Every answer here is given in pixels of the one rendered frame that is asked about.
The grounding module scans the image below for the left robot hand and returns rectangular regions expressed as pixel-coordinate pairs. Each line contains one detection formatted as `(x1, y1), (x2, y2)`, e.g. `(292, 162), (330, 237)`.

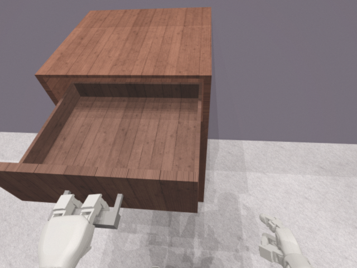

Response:
(38, 194), (110, 268)

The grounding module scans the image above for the robot right forearm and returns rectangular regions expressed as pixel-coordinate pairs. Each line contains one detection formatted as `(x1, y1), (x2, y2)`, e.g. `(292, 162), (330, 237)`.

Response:
(283, 253), (315, 268)

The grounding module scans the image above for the cabinet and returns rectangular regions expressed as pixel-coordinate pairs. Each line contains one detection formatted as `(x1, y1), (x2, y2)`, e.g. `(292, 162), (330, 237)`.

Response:
(35, 7), (211, 202)

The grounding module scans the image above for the drawer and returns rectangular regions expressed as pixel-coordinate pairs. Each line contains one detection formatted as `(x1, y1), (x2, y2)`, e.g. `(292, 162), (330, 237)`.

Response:
(0, 82), (202, 213)

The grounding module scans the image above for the right robot hand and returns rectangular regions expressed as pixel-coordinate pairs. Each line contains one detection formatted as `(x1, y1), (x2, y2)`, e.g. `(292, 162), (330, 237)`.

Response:
(259, 213), (303, 266)

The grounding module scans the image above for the handle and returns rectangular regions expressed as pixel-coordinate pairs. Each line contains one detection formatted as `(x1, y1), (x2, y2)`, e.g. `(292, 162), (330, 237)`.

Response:
(48, 190), (123, 229)

